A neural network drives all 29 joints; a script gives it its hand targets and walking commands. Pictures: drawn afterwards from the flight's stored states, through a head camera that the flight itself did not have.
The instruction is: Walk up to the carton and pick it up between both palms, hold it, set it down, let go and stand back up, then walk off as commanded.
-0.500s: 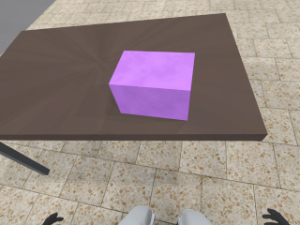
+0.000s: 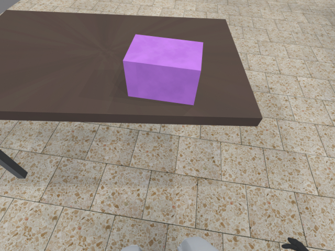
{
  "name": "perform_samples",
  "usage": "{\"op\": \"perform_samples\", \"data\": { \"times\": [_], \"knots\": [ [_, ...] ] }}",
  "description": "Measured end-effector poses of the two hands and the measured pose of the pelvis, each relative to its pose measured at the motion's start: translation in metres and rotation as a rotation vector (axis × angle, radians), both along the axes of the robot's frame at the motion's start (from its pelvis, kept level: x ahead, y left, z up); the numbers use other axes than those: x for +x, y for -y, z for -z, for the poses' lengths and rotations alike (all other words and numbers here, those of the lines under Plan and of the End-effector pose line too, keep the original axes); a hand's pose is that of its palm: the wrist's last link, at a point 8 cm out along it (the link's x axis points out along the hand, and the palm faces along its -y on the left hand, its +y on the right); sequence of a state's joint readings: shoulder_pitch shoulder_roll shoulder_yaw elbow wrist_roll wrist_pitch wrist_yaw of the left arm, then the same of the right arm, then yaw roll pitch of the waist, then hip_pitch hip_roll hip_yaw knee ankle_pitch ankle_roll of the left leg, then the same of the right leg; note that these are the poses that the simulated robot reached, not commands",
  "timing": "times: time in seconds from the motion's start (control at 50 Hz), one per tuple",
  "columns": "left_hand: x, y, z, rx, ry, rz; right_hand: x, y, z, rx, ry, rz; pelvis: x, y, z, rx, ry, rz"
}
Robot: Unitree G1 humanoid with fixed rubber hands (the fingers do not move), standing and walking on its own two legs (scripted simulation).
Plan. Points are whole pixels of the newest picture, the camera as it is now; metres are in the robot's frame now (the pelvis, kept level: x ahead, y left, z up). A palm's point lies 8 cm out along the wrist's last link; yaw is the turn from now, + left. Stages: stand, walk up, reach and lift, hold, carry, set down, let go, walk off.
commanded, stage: walk off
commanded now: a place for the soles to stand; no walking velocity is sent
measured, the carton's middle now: (164, 69) +0.71 -0.01 +0.00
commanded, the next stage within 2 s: none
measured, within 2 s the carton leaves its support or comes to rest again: neither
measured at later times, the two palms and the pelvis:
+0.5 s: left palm out of the picture -0.06 +0.37 -0.09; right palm out of the picture -0.07 -0.28 -0.13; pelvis -0.17 +0.04 -0.02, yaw +1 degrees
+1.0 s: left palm out of the picture -0.20 +0.37 -0.09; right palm out of the picture -0.16 -0.28 -0.09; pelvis -0.23 +0.05 +0.00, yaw +1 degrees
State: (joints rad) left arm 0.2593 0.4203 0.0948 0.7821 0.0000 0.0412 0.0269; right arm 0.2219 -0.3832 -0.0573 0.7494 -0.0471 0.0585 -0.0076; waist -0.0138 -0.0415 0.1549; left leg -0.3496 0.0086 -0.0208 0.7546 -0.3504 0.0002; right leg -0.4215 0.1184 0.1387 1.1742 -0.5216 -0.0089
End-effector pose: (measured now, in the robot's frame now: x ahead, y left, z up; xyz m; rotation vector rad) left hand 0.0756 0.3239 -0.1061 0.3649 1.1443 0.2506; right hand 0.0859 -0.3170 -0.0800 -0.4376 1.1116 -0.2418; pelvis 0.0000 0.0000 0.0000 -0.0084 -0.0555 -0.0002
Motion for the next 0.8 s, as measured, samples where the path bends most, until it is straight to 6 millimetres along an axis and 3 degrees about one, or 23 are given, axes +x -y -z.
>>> {"op": "perform_samples", "data": {
  "times": [0.1,0.2,0.36,0.46,0.52,0.62,0.72,0.8],
  "knots": [
    [-0.032,0.011,0.000,0.024,-0.017,0.004,-0.001,0.005,0.017,0.038,0.063,-0.035,-0.040,0.008,0.008,-0.009,-0.006,0.010],
    [-0.069,0.018,-0.020,0.054,-0.013,0.035,-0.027,0.000,0.030,0.098,0.050,0.003,-0.070,0.007,0.001,0.010,-0.002,0.035],
    [-0.100,-0.012,-0.042,0.135,0.065,0.045,-0.087,-0.009,0.044,0.101,0.016,-0.022,-0.120,-0.011,0.006,0.026,-0.001,0.000],
    [-0.123,-0.039,-0.029,0.127,0.095,0.071,-0.133,-0.023,0.051,0.070,-0.019,-0.035,-0.156,-0.034,0.019,0.014,-0.003,-0.033],
    [-0.143,-0.051,-0.014,0.098,0.083,0.044,-0.166,-0.037,0.044,0.055,-0.024,-0.023,-0.175,-0.044,0.020,0.066,0.024,0.002],
    [-0.173,-0.049,0.000,0.033,0.058,0.026,-0.212,-0.049,0.020,0.034,-0.025,0.003,-0.195,-0.045,0.010,0.022,0.023,-0.009],
    [-0.210,-0.038,0.013,-0.017,0.012,0.045,-0.229,-0.041,0.005,0.010,0.042,0.023,-0.215,-0.039,0.008,0.027,0.010,0.039],
    [-0.236,-0.020,0.014,-0.051,0.000,0.042,-0.238,-0.029,0.005,0.005,0.060,0.023,-0.233,-0.034,0.007,-0.020,0.041,0.027]
  ]
}}
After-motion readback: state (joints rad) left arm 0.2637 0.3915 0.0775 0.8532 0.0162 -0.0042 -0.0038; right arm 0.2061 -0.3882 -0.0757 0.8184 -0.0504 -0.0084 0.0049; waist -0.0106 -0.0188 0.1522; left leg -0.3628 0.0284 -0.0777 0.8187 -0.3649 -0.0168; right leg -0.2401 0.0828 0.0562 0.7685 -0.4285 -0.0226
